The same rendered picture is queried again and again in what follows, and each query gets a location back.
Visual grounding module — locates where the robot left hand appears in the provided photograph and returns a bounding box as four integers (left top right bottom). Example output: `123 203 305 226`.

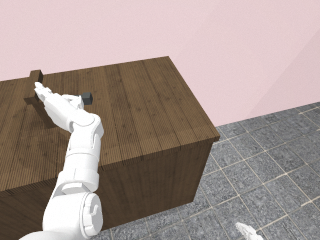
34 82 84 131

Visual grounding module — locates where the left robot upper arm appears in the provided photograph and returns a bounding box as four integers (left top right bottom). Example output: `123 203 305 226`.
19 192 103 240

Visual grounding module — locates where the left robot forearm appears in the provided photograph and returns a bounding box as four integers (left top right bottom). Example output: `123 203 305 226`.
42 109 104 231

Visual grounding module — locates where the robot right hand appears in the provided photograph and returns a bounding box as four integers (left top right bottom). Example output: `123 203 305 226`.
235 222 264 240

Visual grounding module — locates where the tap lever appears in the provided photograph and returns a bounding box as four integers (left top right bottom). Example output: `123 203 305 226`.
72 92 93 105

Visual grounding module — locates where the counter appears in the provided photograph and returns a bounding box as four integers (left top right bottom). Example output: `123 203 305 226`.
0 56 221 240

